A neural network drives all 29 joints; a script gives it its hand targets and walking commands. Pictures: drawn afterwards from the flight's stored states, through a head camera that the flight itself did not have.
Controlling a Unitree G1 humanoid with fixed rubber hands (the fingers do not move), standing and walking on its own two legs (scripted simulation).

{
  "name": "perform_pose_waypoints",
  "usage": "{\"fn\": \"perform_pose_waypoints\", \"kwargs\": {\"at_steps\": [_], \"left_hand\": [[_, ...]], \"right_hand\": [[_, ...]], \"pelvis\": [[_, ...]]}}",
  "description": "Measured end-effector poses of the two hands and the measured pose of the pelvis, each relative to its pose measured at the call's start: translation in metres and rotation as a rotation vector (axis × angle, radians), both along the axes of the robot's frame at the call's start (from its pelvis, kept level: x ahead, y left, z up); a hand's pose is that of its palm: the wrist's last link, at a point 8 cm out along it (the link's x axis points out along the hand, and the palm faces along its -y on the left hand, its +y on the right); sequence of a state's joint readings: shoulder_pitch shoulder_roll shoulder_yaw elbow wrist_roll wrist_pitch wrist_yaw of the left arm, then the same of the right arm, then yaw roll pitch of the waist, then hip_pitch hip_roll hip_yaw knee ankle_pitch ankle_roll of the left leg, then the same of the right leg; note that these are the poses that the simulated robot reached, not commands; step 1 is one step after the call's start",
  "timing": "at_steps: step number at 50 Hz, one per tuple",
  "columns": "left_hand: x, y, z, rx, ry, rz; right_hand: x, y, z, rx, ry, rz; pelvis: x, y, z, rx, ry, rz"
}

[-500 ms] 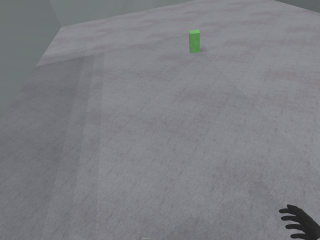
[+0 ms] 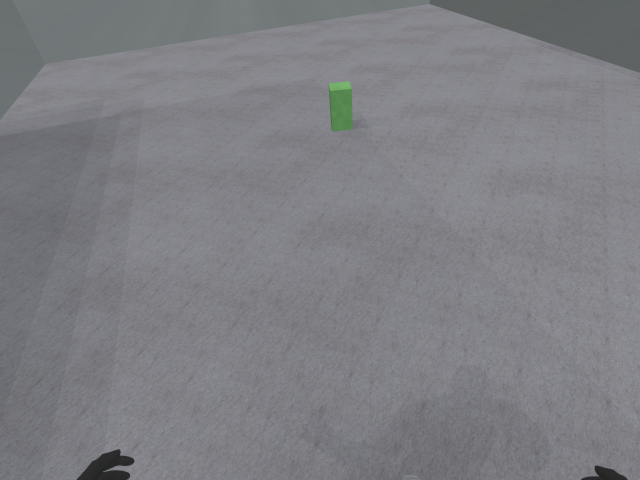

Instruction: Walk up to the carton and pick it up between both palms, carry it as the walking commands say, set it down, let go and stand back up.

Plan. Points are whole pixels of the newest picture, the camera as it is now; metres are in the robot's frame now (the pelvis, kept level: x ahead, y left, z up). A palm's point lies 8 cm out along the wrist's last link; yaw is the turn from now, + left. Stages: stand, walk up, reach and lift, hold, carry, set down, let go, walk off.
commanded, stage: walk up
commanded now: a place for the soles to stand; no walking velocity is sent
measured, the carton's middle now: (340, 106) +2.60 -0.19 -0.58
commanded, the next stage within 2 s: none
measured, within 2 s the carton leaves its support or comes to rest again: neither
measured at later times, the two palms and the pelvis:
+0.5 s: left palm (97, 370) +0.36 +0.38 -0.06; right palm (496, 293) +0.41 -0.27 -0.02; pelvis +0.28 +0.06 +0.03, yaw -1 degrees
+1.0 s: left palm (183, 219) +0.74 +0.32 -0.05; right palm (469, 210) +0.67 -0.32 -0.05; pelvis +0.61 +0.01 +0.03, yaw -2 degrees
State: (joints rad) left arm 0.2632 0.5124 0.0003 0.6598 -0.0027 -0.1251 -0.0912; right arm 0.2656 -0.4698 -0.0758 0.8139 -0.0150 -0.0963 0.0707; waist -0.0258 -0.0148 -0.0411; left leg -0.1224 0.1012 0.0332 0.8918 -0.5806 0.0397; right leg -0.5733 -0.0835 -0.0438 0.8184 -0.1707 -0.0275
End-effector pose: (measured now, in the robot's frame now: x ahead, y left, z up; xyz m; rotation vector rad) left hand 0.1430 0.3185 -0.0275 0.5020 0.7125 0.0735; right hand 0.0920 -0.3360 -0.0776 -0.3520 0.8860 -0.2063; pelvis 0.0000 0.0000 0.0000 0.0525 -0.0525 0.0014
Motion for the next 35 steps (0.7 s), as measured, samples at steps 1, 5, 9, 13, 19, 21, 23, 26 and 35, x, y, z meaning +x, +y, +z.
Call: {"fn": "perform_pose_waypoints", "kwargs": {"at_steps": [1, 5, 9, 13, 19, 21, 23, 26, 35], "left_hand": [[0.000, -0.001, -0.002, -0.002, 0.029, 0.026], [-0.003, 0.003, 0.002, 0.011, 0.150, 0.100], [0.002, 0.009, 0.005, 0.010, 0.243, 0.138], [0.029, 0.016, 0.004, -0.010, 0.270, 0.160], [0.104, 0.041, -0.010, -0.040, 0.271, 0.153], [0.135, 0.052, -0.022, -0.054, 0.272, 0.146], [0.171, 0.059, -0.031, -0.068, 0.273, 0.134], [0.234, 0.061, -0.026, -0.086, 0.232, 0.086], [0.412, 0.049, 0.002, -0.137, 0.066, -0.006]], "right_hand": [[0.020, 0.002, -0.001, 0.011, 0.003, 0.017], [0.075, 0.009, 0.007, 0.038, 0.051, 0.076], [0.122, 0.009, 0.025, 0.022, 0.069, 0.090], [0.176, 0.018, 0.038, 0.013, 0.064, 0.114], [0.265, 0.046, 0.047, -0.009, 0.040, 0.135], [0.292, 0.056, 0.046, -0.031, 0.030, 0.128], [0.310, 0.064, 0.047, -0.051, 0.021, 0.106], [0.322, 0.064, 0.061, -0.086, 0.021, 0.053], [0.366, 0.054, 0.079, -0.118, 0.067, -0.047]], "pelvis": [[0.010, -0.002, 0.002, -0.015, 0.014, 0.005], [0.047, -0.004, 0.019, -0.048, 0.065, 0.010], [0.091, -0.003, 0.032, -0.048, 0.075, 0.012], [0.136, 0.005, 0.039, -0.050, 0.073, 0.017], [0.210, 0.032, 0.035, -0.082, 0.087, 0.016], [0.238, 0.044, 0.028, -0.097, 0.095, 0.011], [0.262, 0.054, 0.025, -0.094, 0.092, -0.004], [0.295, 0.062, 0.034, -0.098, 0.075, -0.015], [0.406, 0.063, 0.049, -0.101, -0.013, -0.019]]}}
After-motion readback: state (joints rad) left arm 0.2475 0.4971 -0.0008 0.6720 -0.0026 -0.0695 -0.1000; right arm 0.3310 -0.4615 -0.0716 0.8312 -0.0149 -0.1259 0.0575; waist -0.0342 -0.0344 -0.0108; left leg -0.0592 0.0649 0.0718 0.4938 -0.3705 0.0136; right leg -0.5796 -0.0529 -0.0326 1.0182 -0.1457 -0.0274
